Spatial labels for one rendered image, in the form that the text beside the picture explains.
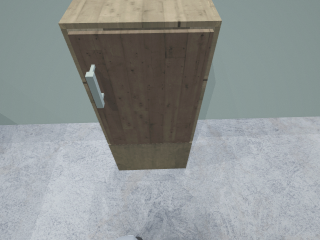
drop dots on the cupboard door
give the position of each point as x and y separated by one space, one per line
151 80

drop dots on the handle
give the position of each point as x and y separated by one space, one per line
94 87

